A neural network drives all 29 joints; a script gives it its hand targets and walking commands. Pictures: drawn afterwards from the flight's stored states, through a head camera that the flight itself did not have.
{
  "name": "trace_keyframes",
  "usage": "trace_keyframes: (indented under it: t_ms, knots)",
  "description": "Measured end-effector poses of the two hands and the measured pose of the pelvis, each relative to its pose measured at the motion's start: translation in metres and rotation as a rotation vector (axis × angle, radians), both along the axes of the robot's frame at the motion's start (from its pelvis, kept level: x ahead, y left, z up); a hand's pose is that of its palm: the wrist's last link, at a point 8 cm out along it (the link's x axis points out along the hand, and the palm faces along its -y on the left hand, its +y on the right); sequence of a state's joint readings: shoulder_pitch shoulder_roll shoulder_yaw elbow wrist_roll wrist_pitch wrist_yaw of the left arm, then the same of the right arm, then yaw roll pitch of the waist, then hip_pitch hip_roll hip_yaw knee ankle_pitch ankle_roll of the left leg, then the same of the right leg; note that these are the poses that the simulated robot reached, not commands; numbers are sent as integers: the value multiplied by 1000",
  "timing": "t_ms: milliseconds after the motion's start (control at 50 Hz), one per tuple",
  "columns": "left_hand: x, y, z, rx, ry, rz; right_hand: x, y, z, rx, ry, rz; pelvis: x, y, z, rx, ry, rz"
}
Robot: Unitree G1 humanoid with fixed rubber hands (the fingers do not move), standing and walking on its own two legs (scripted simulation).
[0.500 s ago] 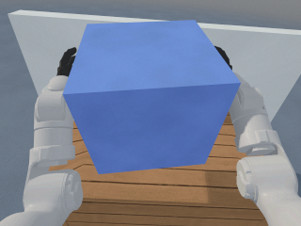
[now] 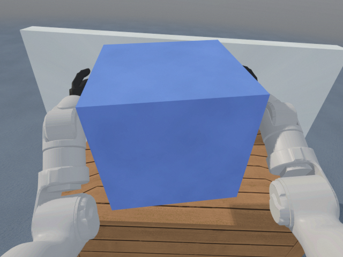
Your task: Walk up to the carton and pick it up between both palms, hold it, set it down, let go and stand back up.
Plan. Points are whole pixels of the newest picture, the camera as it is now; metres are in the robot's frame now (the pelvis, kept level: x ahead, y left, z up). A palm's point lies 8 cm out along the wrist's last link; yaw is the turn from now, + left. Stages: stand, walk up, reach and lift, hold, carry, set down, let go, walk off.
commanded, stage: hold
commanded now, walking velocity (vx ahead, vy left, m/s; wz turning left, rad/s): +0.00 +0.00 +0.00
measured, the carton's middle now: (168, 119) +0.36 +0.01 +0.21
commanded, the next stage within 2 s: none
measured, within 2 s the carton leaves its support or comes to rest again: neither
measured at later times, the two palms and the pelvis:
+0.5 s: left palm (87, 88) +0.40 +0.19 +0.26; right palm (245, 85) +0.41 -0.18 +0.28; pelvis +0.03 +0.00 +0.00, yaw +0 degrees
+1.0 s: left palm (82, 102) +0.36 +0.19 +0.25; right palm (250, 96) +0.37 -0.18 +0.27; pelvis +0.01 +0.00 +0.00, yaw +0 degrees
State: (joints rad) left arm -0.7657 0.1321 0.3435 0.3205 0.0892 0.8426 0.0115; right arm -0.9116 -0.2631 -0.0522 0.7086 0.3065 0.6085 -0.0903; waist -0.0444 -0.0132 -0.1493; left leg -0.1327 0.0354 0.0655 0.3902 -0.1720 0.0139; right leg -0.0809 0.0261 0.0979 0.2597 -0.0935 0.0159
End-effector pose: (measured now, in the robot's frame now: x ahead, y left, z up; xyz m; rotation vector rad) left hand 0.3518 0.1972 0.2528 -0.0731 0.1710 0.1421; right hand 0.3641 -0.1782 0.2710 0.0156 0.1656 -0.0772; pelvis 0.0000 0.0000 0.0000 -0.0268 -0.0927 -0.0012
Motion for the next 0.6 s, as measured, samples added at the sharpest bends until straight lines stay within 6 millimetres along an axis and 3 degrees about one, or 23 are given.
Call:
trace_keyframes:
  t_ms: [200,440,600]
  knots:
    - [16,-9,13,13,-29,-11,11,-10,1,19,-28,-11,1,-6,0,8,18,0]
    - [48,-6,9,49,-31,-14,43,-7,-1,10,-33,-15,25,-5,1,4,57,-2]
    - [41,2,3,63,-69,-1,45,2,11,-24,-75,5,36,-3,2,0,61,-2]
